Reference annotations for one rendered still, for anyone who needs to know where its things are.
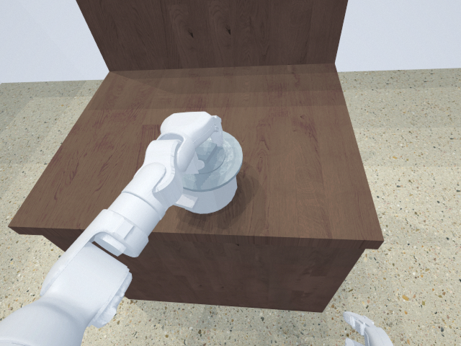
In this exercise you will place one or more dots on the lid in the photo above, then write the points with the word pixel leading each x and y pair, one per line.
pixel 224 165

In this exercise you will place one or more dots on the left robot forearm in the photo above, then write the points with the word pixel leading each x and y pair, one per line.
pixel 125 226

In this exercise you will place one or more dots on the table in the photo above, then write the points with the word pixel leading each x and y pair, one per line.
pixel 302 214

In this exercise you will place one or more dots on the robot right hand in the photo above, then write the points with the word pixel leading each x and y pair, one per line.
pixel 373 336

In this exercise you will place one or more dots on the knob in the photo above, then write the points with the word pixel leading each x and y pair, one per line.
pixel 205 151

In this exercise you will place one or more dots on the pot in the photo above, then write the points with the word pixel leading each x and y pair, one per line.
pixel 210 201

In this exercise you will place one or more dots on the left robot upper arm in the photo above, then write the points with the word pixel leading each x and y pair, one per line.
pixel 86 293

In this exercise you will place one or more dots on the robot left hand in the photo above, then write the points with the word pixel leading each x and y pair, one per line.
pixel 199 126

